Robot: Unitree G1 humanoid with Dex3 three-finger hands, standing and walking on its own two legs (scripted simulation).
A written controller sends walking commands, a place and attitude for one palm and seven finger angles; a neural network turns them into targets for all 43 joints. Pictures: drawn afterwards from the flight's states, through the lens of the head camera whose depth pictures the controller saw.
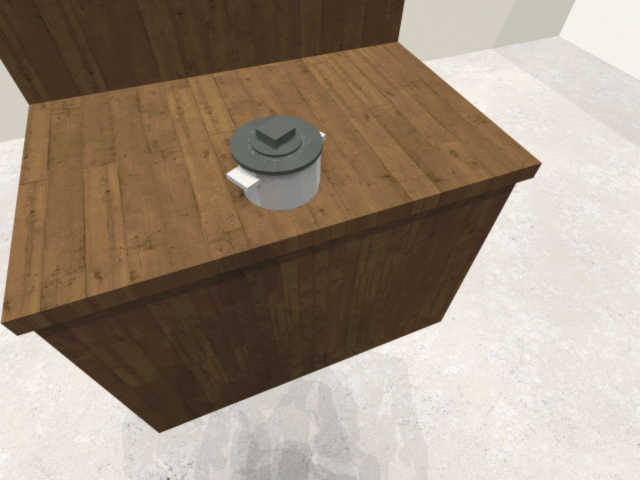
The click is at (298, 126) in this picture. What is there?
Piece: lid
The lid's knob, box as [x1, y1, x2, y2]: [255, 117, 295, 146]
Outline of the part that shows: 274,117 255,129 257,136 276,146 295,134 295,128 280,119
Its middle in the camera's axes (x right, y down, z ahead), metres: -0.08 -0.18 +0.65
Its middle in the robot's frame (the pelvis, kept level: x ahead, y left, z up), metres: +0.62 +0.12 +0.09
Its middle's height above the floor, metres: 0.86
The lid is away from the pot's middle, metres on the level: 0.00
